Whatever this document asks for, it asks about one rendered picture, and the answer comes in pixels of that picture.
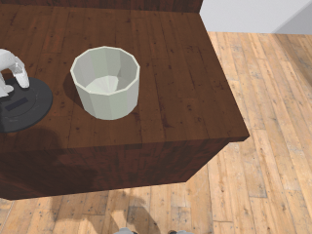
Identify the lid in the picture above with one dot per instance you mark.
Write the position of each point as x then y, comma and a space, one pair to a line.
39, 102

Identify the pot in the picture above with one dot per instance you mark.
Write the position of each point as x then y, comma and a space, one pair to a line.
107, 82

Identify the left robot hand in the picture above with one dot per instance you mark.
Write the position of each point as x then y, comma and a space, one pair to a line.
8, 60

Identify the table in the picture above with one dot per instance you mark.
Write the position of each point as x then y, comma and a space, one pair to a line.
184, 115

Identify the knob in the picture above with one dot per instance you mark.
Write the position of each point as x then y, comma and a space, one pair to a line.
14, 99

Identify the robot left shin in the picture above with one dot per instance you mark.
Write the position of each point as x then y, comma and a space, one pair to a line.
124, 229

